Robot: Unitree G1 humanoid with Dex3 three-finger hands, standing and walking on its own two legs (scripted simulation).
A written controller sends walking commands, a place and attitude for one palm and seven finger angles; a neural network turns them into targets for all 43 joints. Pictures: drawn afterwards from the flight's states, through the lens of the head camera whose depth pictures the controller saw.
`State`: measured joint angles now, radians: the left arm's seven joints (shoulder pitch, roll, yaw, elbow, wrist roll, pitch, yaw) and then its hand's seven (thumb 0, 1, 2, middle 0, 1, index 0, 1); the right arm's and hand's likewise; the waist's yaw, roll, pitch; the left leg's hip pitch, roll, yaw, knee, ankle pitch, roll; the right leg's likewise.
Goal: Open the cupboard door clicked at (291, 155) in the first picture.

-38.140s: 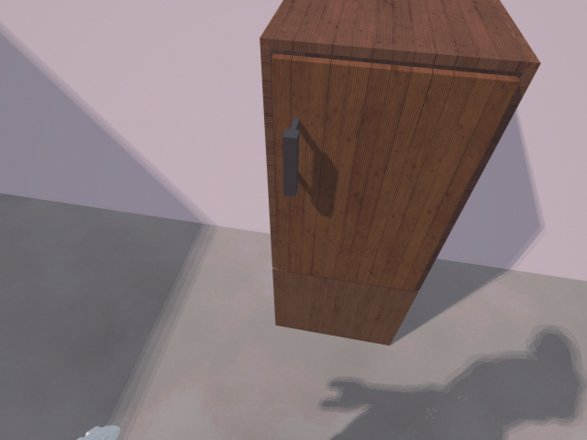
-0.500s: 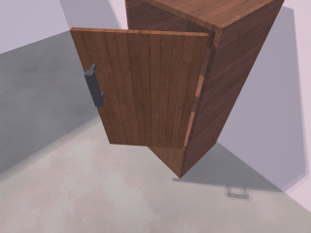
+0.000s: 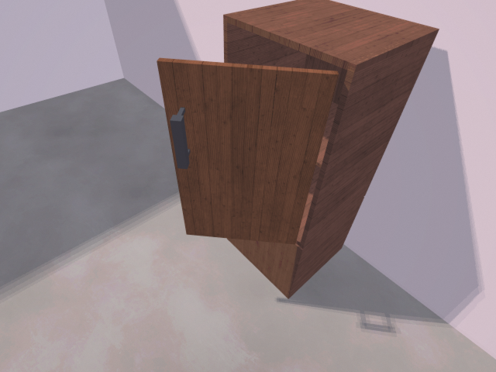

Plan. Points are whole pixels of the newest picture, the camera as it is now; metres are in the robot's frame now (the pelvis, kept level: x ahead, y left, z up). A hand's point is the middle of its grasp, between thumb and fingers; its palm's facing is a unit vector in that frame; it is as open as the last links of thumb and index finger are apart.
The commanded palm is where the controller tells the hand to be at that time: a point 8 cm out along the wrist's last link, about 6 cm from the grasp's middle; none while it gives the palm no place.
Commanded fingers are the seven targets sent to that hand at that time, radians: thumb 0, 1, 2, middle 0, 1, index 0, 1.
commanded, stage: come to a stop and stand still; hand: left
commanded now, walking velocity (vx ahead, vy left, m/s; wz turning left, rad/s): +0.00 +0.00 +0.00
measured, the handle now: (182, 138) +0.60 +0.20 +0.06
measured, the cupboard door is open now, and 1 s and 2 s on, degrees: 43 43 43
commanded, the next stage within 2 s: look again from close up in 0.30 s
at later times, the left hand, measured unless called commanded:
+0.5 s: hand out of the picture -0.04 +0.18 -0.18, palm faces -0.01 -0.99 -0.17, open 7.3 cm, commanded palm none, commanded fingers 0.00 0.90 0.90 -0.20 -0.30 -0.20 -0.30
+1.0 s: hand out of the picture -0.02 +0.17 -0.18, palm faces +0.00 -0.99 -0.16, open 7.3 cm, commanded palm none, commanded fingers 0.00 0.90 0.90 -0.20 -0.30 -0.20 -0.30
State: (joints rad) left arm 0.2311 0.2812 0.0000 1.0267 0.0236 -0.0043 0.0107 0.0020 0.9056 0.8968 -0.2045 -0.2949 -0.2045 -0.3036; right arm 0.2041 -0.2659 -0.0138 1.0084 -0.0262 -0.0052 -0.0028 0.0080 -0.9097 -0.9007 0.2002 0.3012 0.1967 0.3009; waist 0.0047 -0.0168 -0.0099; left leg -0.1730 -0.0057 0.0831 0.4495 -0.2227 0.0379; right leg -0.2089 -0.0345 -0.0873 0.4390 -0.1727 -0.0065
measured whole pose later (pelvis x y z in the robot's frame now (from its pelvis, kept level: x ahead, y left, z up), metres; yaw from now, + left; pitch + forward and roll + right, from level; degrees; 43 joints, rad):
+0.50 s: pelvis -0.01 +0.02 +0.00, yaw -1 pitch -2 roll +0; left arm 0.35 0.15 -0.01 1.11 0.03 0.00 0.03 0.00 0.91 0.90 -0.20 -0.29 -0.20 -0.30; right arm 0.31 -0.15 -0.01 1.13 -0.01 0.00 -0.01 0.01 -0.91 -0.90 0.20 0.30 0.20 0.30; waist 0.00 -0.02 0.03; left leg -0.21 -0.02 0.11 0.44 -0.20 0.06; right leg -0.25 -0.05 -0.06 0.43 -0.14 0.01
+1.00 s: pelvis +0.00 +0.02 +0.00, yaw -2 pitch -2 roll +0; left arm 0.35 0.12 0.00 1.09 0.03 -0.01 0.04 0.00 0.91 0.90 -0.20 -0.29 -0.20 -0.30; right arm 0.30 -0.12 -0.02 1.12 -0.01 -0.01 -0.02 0.01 -0.91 -0.90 0.20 0.30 0.20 0.30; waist 0.00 -0.02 0.02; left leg -0.19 -0.02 0.12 0.44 -0.22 0.06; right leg -0.24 -0.05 -0.04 0.43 -0.15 0.02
